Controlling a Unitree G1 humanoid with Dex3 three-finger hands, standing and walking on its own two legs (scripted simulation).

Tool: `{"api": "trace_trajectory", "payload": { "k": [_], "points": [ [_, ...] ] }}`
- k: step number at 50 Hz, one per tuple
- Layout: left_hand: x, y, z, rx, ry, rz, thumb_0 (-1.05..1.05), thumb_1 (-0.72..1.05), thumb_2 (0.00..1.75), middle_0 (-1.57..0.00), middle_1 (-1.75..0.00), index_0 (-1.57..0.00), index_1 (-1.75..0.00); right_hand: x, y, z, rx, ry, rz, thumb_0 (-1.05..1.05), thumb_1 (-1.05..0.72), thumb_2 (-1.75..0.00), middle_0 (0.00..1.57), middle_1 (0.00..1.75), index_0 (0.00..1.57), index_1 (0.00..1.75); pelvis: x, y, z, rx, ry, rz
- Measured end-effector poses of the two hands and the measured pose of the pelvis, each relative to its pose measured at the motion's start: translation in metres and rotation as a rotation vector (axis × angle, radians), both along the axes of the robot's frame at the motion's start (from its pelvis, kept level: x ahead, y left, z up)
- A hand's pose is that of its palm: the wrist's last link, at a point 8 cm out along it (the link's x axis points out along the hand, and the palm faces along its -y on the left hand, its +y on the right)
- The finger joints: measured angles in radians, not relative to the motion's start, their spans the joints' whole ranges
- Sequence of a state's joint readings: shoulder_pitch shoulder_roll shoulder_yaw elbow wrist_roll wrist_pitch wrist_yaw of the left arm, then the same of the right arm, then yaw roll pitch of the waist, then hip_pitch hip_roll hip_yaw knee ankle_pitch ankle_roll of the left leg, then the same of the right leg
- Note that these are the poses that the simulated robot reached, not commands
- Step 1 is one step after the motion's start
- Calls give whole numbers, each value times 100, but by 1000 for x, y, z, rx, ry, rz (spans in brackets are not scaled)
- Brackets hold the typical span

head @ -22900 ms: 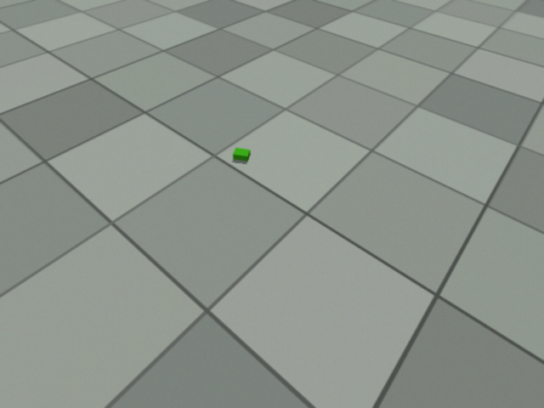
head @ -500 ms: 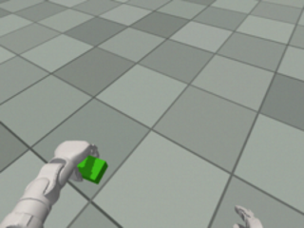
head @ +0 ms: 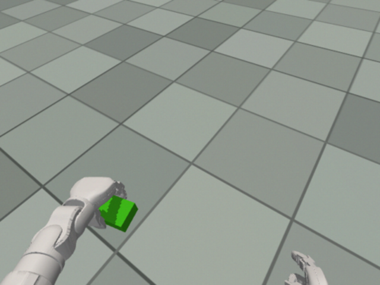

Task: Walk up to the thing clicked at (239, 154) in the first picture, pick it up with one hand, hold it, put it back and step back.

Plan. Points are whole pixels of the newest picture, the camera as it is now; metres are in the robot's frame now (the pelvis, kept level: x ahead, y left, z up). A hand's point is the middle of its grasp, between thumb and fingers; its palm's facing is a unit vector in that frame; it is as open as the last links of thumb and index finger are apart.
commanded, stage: hold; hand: left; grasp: from above
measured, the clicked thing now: (115, 211) +0.30 +0.19 -0.06
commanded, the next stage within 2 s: crouch in 0.64 s
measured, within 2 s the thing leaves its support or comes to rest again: neither
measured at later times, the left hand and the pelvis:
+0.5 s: hand (97, 204) +0.30 +0.23 -0.02, palm faces -0.47 -0.02 -0.88, open 8.4 cm; pelvis +0.01 +0.00 +0.01, yaw +0 degrees
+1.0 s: hand (102, 207) +0.31 +0.22 -0.05, palm faces -0.47 -0.03 -0.88, open 8.4 cm; pelvis +0.02 +0.00 +0.00, yaw +0 degrees
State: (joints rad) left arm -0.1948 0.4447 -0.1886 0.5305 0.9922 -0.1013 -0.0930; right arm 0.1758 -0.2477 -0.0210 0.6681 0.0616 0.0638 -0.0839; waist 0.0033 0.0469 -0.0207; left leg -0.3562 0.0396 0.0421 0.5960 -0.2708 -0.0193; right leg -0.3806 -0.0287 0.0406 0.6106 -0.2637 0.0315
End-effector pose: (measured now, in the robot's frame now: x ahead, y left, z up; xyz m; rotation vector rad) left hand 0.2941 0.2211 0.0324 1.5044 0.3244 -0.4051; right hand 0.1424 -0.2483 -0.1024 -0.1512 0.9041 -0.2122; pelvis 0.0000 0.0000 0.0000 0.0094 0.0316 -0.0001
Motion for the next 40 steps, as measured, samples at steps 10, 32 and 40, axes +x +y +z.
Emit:
{"api": "trace_trajectory", "payload": {
  "k": [10, 32, 40],
  "points": [
    [1, 4, 3, -2, 17, 4, 4, 29, 23, -112, -27, -86, -23, 10, 5, 5, 3, -9, 6, 2, -91, -91, 20, 30, 20, 30, 5, 2, 3, -1, -10, 0],
    [18, 7, 2, -4, 23, 5, 4, 29, 23, -111, -27, -86, -23, 17, 3, 4, 1, 40, -5, 2, -91, -90, 20, 30, 20, 30, 18, 1, 7, -3, -1, 4],
    [23, 5, 4, -2, 10, -3, 4, 30, 22, -110, -28, -85, -22, 16, 0, 4, 0, 55, -17, 1, -91, -90, 20, 30, 20, 30, 22, 1, 7, -3, 0, 4]
  ]
}}
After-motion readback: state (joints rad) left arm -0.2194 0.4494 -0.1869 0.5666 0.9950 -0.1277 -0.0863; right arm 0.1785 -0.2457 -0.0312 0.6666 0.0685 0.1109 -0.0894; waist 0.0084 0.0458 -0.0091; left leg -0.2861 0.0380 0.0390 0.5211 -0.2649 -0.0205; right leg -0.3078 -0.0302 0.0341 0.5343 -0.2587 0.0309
